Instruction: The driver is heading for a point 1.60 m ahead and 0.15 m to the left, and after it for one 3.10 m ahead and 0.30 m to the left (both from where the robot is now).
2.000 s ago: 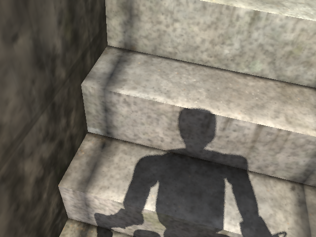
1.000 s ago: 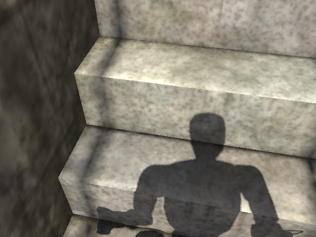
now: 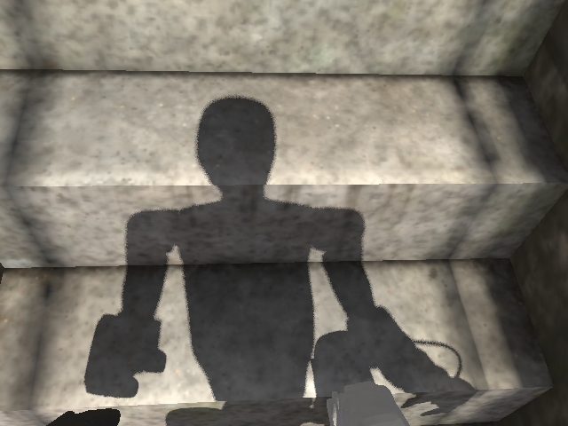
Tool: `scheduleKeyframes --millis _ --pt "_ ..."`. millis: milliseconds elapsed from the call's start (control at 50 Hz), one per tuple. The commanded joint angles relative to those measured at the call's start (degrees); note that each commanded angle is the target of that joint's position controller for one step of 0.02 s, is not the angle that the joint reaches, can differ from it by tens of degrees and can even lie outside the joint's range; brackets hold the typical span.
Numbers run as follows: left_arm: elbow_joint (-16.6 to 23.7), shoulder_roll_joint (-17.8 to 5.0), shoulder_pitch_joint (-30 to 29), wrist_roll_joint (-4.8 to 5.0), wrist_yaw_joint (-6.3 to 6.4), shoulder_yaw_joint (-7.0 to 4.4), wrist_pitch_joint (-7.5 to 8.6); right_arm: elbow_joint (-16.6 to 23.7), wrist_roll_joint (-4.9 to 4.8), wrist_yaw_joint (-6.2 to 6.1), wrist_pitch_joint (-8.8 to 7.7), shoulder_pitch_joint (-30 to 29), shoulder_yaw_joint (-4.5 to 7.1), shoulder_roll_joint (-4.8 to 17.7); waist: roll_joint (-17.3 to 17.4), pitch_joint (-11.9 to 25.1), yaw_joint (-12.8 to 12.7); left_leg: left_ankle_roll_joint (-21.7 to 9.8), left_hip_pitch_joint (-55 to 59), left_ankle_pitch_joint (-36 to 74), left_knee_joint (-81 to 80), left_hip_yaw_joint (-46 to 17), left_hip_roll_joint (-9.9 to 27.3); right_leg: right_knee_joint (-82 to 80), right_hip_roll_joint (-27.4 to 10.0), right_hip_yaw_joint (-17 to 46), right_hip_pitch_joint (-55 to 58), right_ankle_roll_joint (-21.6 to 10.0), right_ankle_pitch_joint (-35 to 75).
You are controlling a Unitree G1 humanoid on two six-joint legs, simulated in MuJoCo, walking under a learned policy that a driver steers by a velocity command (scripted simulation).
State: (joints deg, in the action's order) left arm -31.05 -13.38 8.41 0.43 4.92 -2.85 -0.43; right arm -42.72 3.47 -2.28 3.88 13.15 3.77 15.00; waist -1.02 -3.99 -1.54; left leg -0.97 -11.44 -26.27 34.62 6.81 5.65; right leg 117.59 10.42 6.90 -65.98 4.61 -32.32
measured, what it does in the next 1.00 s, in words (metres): goes down, backwards: right foot, then left foot 0.23 m higher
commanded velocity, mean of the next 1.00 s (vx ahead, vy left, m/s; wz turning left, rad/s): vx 0.38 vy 0.00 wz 0.24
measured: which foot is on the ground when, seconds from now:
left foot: down 0.00-0.22, up 0.24-0.60, down 0.62-0.76, up 0.78-0.96, down 0.98-1.00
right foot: up 0.00-0.20, down 0.22-0.56, up 0.58-0.82, down 0.84-0.96, up 0.98-1.00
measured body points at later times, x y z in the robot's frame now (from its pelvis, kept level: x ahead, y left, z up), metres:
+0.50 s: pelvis +0.04 -0.07 +0.03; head +0.06 -0.11 +0.47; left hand +0.18 +0.17 -0.10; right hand +0.19 -0.29 -0.07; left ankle +0.14 +0.08 -0.40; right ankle -0.04 -0.25 -0.73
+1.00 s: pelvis -0.10 +0.06 -0.04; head -0.14 +0.14 +0.41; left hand +0.23 +0.20 -0.05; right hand -0.18 -0.21 -0.13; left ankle -0.13 +0.14 -0.73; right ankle -0.12 -0.09 -0.69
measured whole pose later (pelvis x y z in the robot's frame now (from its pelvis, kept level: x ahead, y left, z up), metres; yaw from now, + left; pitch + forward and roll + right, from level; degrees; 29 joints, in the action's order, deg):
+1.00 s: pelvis -0.10 +0.06 -0.04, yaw +4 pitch -3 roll -6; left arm -35.8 -12.4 -8.6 0.9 2.3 1.7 0.2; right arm -46.2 2.0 -0.1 -1.9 31.5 4.7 13.1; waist -3.7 2.5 16.3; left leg -4.1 -20.6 -24.0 56.9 0.4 5.7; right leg 61.1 -6.0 -13.6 -20.7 -0.2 -28.1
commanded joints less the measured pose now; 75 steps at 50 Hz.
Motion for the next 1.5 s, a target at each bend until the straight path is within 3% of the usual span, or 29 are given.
scheduleKeyframes --millis 20,40,140,180,200,220,240,260,360,440,480,560,600,660,720,760,780,800,820,860,900,960,1000,1100,1180,1240,1400,1460,1500 --pt "3.93 -0.07 13.86 -0.81 -1.00 2.25 -0.23 4.55 -2.86 -1.22 -3.25 -7.28 0.54 12.30 24.21 13.47 -8.93 -13.96 20.64 72.09 -8.22 -12.78 24.99 24.54 -11.86 6.33 -16.09 5.23 -4.99" --pt "7.66 -0.48 4.93 1.49 -1.28 2.62 -1.72 2.71 -4.72 -2.16 -4.42 -4.45 2.69 16.20 27.96 15.57 -4.53 -16.59 25.10 52.45 -11.53 -24.63 33.47 25.64 -17.87 7.14 -21.50 6.09 -5.65" --pt "7.71 1.86 -12.79 -0.39 -4.46 4.15 -3.97 6.19 0.04 -5.34 -4.60 -6.99 2.43 11.48 -2.14 2.64 1.40 -9.79 1.87 36.37 -17.35 -3.44 16.31 -33.06 -23.69 -5.09 15.71 -0.43 13.65" --pt "1.20 -0.42 2.35 0.20 -4.11 1.17 -1.66 4.44 -2.54 -3.92 -5.10 -6.26 0.59 10.31 3.85 15.20 -5.00 -11.20 -7.13 83.72 -2.65 1.07 9.70 -58.19 -11.70 -15.35 56.88 -5.62 30.02" --pt "1.26 1.64 12.22 -1.91 -4.38 1.41 0.43 7.29 -5.36 -2.91 -5.20 -13.82 0.35 11.80 14.53 16.60 -14.30 -7.20 0.95 91.16 5.01 -1.53 7.39 -87.59 -15.09 -6.62 61.25 -8.05 39.55" --pt "-5.35 0.12 17.65 -3.44 -5.60 0.38 3.09 10.78 -7.27 -0.75 -4.91 -18.29 -1.71 6.02 7.28 9.12 -14.17 -0.63 5.61 52.48 26.91 -0.32 1.76 -118.01 -17.26 -5.92 57.71 -8.89 51.79" --pt "-8.57 -11.36 5.62 -7.66 -4.05 -1.32 4.22 5.03 -5.54 0.33 -3.29 5.69 0.24 -0.30 -16.08 21.91 2.80 4.87 -30.26 13.96 66.15 -15.22 -12.43 -91.41 -36.39 23.73 82.70 -21.03 84.14" --pt "-9.63 -10.02 11.10 -8.96 -3.38 -2.10 4.21 5.09 -6.18 1.06 -5.16 0.32 -1.02 -2.46 -9.54 25.31 -3.21 3.20 -34.76 12.18 77.66 -21.21 -8.57 -94.45 -35.32 13.98 81.67 -21.08 74.70" --pt "-14.82 -1.93 4.73 -4.02 -2.37 -2.14 3.03 7.15 -6.14 1.89 -6.78 -0.16 1.53 -1.61 -9.52 8.99 1.85 0.69 -59.43 -10.25 104.76 -19.03 -13.31 -95.62 -37.14 -4.36 82.21 -16.05 83.01" --pt "-12.75 -11.25 -8.28 -1.37 -2.72 -2.47 0.95 15.79 -6.15 2.84 -3.56 -2.18 -2.15 -5.55 -7.04 6.81 13.85 1.61 -54.53 -2.74 96.87 -12.74 -6.62 -107.45 -33.33 -23.52 63.43 -9.88 46.95" --pt "-9.94 -19.48 -20.96 -1.44 -2.74 -3.64 -1.12 14.88 -3.94 1.09 -2.63 7.54 -3.70 -7.54 -19.86 9.59 22.74 1.55 -25.92 5.45 66.97 -4.48 1.23 -118.29 -30.95 -32.84 48.60 -8.69 52.34" --pt "-8.86 -15.28 -10.56 1.96 -1.11 -1.92 -1.49 9.20 -3.83 -0.79 -2.14 12.54 2.87 5.04 -11.94 16.22 16.99 -5.16 -11.06 -11.20 47.61 -0.14 -14.11 -92.61 -29.23 -25.38 60.24 -16.57 119.03" --pt "-8.96 -13.70 -7.28 2.77 -1.43 -1.76 -0.95 5.18 -0.99 -0.90 1.02 19.43 4.92 9.51 -1.19 22.69 16.70 -9.92 -2.92 -8.01 34.54 -20.89 -9.49 -78.02 -31.31 -18.35 52.95 -14.76 32.46" --pt "-1.28 2.52 -16.86 3.21 -6.67 2.92 -1.73 4.47 0.18 1.19 -4.67 2.16 -0.72 3.83 18.44 7.35 3.32 -14.25 -43.39 -50.61 -5.07 -55.60 -8.43 -22.52 -15.70 1.77 38.53 -7.76 8.66" --pt "-12.39 -3.75 18.52 -2.89 -7.14 3.67 -1.24 10.01 -3.26 0.16 -5.77 -15.80 -2.02 0.68 19.39 9.61 -12.41 5.20 -70.71 -12.29 15.55 -11.93 -20.02 -25.62 -8.97 -14.53 67.85 -4.91 19.53" --pt "-10.85 -5.03 11.63 -7.00 -7.81 3.66 -0.78 14.39 -2.99 -2.73 -4.69 -13.95 -2.63 -3.76 12.22 8.54 -5.89 8.28 -67.15 -4.01 33.13 -5.46 -21.03 -51.06 -11.64 -13.85 65.59 -9.06 25.90" --pt "-7.00 -3.88 -0.32 -9.16 -6.30 4.79 1.56 15.29 -6.33 -3.98 -2.77 -7.59 -2.52 -7.62 -8.99 5.52 0.93 9.60 -57.30 -6.69 79.65 -6.35 -25.05 -87.64 -25.42 -2.81 50.79 -19.43 32.48" --pt "4.00 1.30 -38.43 -9.10 -7.20 8.96 3.07 13.44 -6.84 -5.42 0.19 16.27 1.14 -3.15 -28.14 5.12 21.75 9.75 -37.59 -11.49 117.56 -7.23 -22.11 -107.62 -26.83 -7.93 32.44 -13.19 54.79" --pt "7.26 2.12 -55.18 -7.20 -7.43 9.95 2.58 8.46 -5.82 -4.90 2.19 34.99 4.27 3.37 -28.16 5.85 35.32 8.53 -31.89 -12.89 123.67 -9.03 -21.49 -115.54 -20.65 -17.10 34.39 -5.01 62.46" --pt "4.26 -6.03 -31.22 -4.07 -4.95 3.76 2.77 10.11 -6.10 -4.53 -0.06 29.10 4.87 10.84 -8.91 1.14 26.32 9.16 -24.81 -11.57 107.99 -7.78 -19.74 -103.06 -22.98 -19.74 34.22 -9.86 84.76" --pt "-1.18 -11.29 -30.79 -1.62 -0.90 1.67 3.58 0.12 -2.01 0.47 -2.14 42.64 4.28 9.40 -0.84 7.81 30.90 3.73 -18.78 3.63 48.73 -14.27 -0.09 -94.61 -21.86 -22.13 58.82 -8.83 65.26" --pt "1.10 0.77 -28.94 0.67 -1.98 4.21 2.92 -12.48 -1.89 3.37 -4.14 39.35 1.64 -2.18 7.54 3.45 23.66 -7.56 -3.82 48.12 -14.02 -4.47 4.96 -59.61 -18.96 -22.42 59.45 -9.91 43.74" --pt "7.26 8.97 -17.93 3.99 -2.70 5.57 0.68 -8.52 1.78 4.12 -8.51 21.52 -2.02 -2.57 33.60 -7.02 4.01 -6.17 -13.76 86.14 5.63 -13.14 -1.69 -4.51 -5.69 -20.57 34.99 -4.55 -8.53" --pt "12.81 4.15 -23.77 1.16 -6.83 3.70 -1.69 -1.72 -1.80 -1.50 -8.52 11.60 -2.15 0.48 6.50 -1.27 5.21 -12.31 -30.04 -13.66 -8.65 -54.05 6.80 -14.59 -7.65 -3.68 28.28 3.99 20.29" --pt "11.59 -11.90 -22.22 0.22 -3.16 -4.07 -4.63 2.76 1.50 -4.31 -8.83 11.56 3.32 9.54 10.76 8.39 9.34 -4.44 -6.84 7.52 -8.75 -60.18 3.25 -37.15 -6.54 7.48 31.96 6.53 25.12" --pt "8.55 -10.36 -22.24 -2.42 -5.19 -4.72 -5.23 2.96 0.18 -5.46 -8.14 13.11 1.96 2.50 5.70 9.55 9.60 -1.66 -8.71 14.92 -2.04 -49.40 -3.58 -44.58 -5.34 6.18 40.31 6.08 28.89" --pt "-0.47 11.87 -21.36 -4.88 -8.81 4.71 -3.09 5.11 -7.89 -6.15 -2.21 15.81 2.26 -1.19 -13.17 3.75 11.67 5.20 -14.38 -11.60 45.09 -9.46 -25.00 -113.81 -12.11 -10.28 51.89 -8.78 57.42" --pt "4.88 4.00 -42.08 -2.14 -8.09 6.32 -0.07 8.28 -6.91 -5.06 0.51 33.47 3.56 4.34 -4.93 -2.14 25.51 8.04 -28.22 -22.15 99.17 -12.35 -22.71 -112.79 -21.48 -9.08 43.11 -7.20 64.38" --pt "-1.59 -1.94 -25.22 -5.39 -3.76 3.91 3.01 12.82 -4.53 -2.15 -1.91 24.78 1.97 3.53 -1.60 1.70 18.36 8.75 -48.29 -19.75 90.82 -14.95 -12.10 -97.18 -30.10 -6.74 72.28 -14.29 84.07"
Velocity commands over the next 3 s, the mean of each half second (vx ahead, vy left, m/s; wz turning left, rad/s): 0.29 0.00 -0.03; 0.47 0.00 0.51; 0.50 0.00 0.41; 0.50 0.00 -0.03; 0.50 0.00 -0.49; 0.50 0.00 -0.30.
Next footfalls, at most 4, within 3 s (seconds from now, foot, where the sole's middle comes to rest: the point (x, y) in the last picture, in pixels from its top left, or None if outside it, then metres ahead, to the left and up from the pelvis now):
0.22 right None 0.00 -0.26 -0.76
0.62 left None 0.24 0.08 -0.54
0.84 right None -0.06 -0.10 -0.77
0.98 left None -0.11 0.15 -0.76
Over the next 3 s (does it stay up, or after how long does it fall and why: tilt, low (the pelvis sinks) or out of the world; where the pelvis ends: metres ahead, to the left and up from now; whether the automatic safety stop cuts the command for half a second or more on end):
stays up -0.44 -0.14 -0.43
